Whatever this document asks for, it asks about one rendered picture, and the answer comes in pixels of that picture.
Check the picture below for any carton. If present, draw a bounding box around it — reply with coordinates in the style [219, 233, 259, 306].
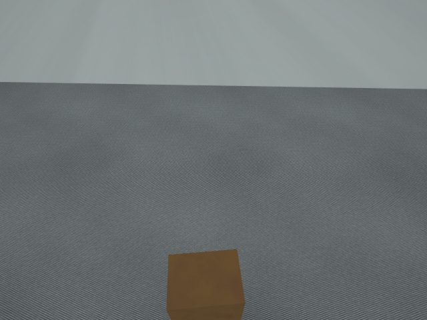
[166, 249, 246, 320]

